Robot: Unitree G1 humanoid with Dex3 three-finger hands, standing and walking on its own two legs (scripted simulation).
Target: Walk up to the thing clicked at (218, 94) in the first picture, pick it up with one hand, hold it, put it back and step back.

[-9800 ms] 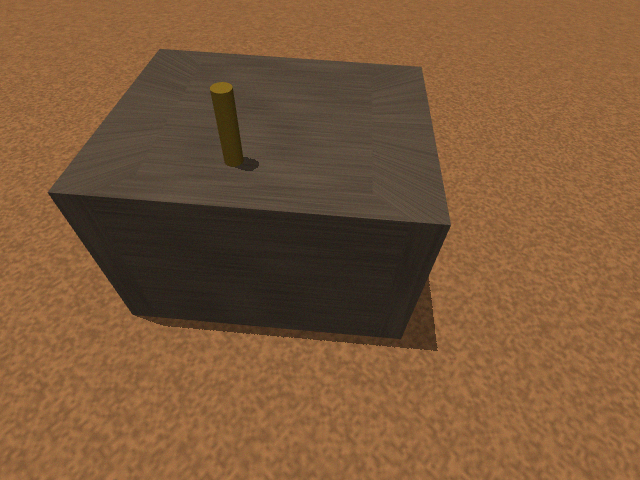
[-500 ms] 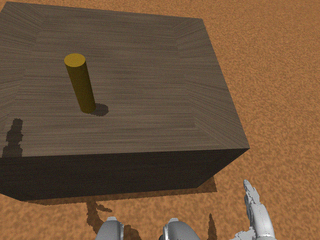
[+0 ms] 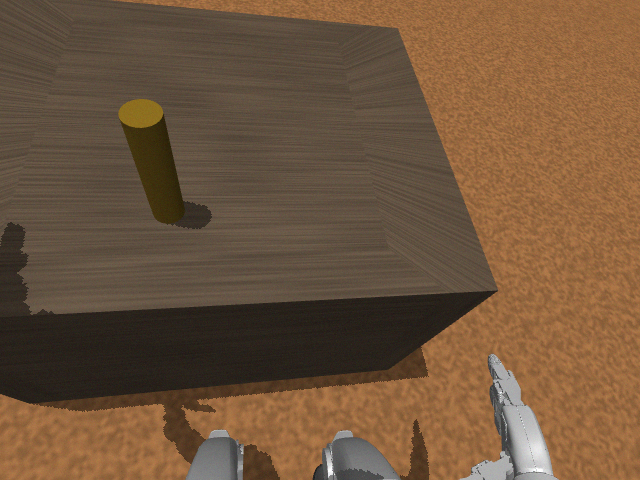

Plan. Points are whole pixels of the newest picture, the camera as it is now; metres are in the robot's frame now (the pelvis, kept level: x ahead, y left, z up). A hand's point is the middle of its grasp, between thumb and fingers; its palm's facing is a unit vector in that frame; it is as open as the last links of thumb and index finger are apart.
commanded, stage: go down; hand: left
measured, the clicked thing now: (157, 169) +0.52 +0.20 +0.00
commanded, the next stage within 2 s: approach in 0.82 s
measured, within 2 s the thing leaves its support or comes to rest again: neither
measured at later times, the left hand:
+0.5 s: hand out of the picture +0.42 +0.39 +0.10, palm faces +0.24 -0.97 +0.02, open 17.4 cm
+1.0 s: hand out of the picture +0.42 +0.38 +0.10, palm faces +0.24 -0.97 +0.02, open 17.4 cm
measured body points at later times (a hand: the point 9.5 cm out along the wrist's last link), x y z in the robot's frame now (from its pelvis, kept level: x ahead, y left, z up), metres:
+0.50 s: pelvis +0.00 +0.00 -0.01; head +0.10 +0.05 +0.43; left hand +0.40 +0.44 +0.10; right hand +0.16 -0.26 -0.02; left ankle +0.02 +0.11 -0.67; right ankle +0.01 -0.15 -0.67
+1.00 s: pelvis +0.01 +0.00 +0.00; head +0.11 +0.05 +0.44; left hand +0.41 +0.43 +0.10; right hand +0.17 -0.26 -0.02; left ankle +0.02 +0.11 -0.67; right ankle +0.01 -0.15 -0.67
